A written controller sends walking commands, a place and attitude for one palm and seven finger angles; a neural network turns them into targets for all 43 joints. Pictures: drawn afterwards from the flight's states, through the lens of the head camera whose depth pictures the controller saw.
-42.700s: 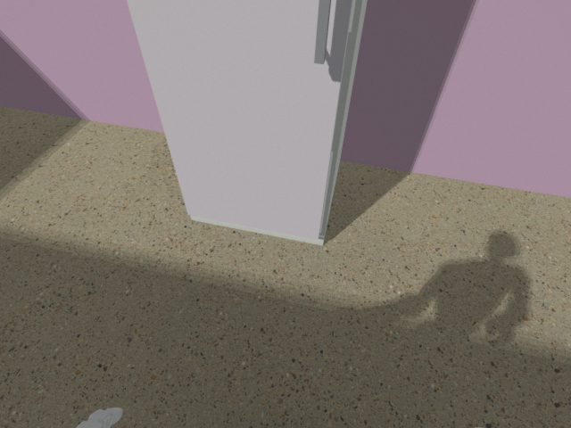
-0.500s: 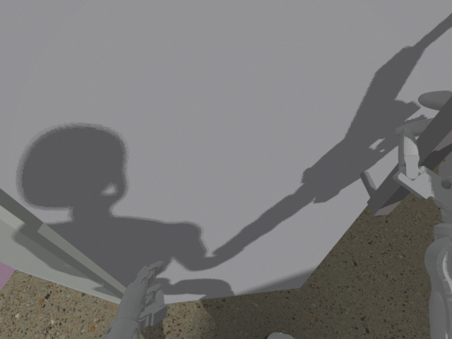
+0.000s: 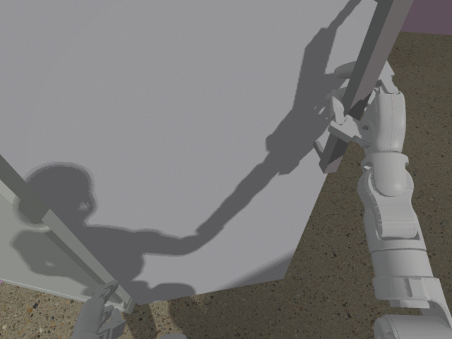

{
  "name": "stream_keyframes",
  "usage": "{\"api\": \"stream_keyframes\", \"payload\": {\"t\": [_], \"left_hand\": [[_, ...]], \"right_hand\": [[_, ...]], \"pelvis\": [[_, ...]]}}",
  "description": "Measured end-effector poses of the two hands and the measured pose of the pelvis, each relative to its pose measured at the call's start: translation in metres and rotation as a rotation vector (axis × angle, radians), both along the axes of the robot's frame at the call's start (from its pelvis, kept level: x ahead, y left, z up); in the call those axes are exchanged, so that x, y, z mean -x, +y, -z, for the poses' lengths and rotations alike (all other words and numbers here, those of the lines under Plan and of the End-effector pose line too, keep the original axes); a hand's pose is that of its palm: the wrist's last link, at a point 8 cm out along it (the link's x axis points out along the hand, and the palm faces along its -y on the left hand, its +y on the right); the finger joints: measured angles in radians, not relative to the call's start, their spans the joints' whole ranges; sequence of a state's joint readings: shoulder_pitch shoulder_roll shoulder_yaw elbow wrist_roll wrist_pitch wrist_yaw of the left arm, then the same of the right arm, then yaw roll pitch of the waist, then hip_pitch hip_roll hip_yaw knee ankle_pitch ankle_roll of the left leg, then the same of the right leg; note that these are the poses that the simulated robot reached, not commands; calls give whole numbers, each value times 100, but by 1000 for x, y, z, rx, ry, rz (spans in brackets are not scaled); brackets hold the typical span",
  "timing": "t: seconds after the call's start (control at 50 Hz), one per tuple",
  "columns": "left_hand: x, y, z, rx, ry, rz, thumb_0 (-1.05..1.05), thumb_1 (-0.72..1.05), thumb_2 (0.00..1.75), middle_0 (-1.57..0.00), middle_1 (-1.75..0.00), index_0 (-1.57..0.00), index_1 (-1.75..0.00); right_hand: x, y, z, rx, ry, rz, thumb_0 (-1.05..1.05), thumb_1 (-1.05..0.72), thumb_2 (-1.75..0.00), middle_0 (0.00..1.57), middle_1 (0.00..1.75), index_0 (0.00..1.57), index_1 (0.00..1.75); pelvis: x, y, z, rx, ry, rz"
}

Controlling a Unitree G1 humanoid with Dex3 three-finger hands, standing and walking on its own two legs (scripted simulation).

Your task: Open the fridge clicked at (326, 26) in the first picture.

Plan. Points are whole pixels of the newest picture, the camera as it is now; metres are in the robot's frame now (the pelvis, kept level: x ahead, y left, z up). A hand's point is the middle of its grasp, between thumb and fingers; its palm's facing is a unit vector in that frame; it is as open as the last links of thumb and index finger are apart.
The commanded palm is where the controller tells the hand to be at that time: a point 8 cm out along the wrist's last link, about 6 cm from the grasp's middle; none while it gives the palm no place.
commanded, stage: stop walking and hold the door back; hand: right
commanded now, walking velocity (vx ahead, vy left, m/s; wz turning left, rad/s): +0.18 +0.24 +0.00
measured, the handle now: (345, 95) +0.43 -0.15 +0.24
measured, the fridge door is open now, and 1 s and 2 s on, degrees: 68 68 67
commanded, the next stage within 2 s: loosen the grip on the handle in 1.32 s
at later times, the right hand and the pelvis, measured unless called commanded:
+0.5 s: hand (333, 113) +0.40 -0.13 +0.22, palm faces +0.11 +0.98 -0.14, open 6.1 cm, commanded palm +0.37 -0.18 +0.20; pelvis -0.02 +0.01 +0.00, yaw +2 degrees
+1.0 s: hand (335, 118) +0.39 -0.13 +0.22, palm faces +0.16 +0.98 -0.14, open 5.8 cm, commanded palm +0.37 -0.19 +0.20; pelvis -0.03 +0.03 +0.00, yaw +2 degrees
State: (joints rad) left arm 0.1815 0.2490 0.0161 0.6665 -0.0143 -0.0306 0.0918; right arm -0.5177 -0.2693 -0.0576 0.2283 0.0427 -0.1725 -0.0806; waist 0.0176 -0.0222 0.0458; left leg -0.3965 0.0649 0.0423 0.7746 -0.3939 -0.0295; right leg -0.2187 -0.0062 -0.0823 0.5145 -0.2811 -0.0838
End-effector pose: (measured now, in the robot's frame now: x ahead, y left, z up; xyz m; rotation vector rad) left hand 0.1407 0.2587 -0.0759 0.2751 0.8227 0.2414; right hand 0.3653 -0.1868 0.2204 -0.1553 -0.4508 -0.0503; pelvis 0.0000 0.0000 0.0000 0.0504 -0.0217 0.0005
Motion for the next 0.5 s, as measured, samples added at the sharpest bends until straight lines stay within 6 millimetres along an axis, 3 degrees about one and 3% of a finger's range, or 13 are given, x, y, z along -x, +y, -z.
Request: {"api": "stream_keyframes", "payload": {"t": [0.12, 0.2, 0.32, 0.5], "left_hand": [[39, -61, 14, 132, 129, 40, 1, 91, 90, -20, -30, -20, -30], [44, -70, 15, 149, 125, 34, -1, 92, 90, -21, -30, -21, -30], [41, -56, 15, 118, 117, 46, 0, 92, 90, -21, -30, -21, -30], [19, -7, 20, 86, 31, 19, 1, 91, 90, -21, -30, -20, -30]], "right_hand": [[-10, 0, -2, -18, 43, -49, -5, -62, -84, 45, 140, 36, 139], [-13, 0, -2, -23, 42, -66, -5, -64, -83, 45, 140, 34, 140], [-13, 1, -2, -15, 43, -57, -5, -65, -81, 45, 140, 33, 140], [-7, 5, -1, -3, 33, 35, -7, -66, -82, 45, 140, 29, 140]], "pelvis": [[9, -8, -9, -32, 3, 5], [14, -11, -9, -24, 8, -18], [18, -7, -8, -21, 14, -33], [17, 13, 4, 7, 19, -43]]}}
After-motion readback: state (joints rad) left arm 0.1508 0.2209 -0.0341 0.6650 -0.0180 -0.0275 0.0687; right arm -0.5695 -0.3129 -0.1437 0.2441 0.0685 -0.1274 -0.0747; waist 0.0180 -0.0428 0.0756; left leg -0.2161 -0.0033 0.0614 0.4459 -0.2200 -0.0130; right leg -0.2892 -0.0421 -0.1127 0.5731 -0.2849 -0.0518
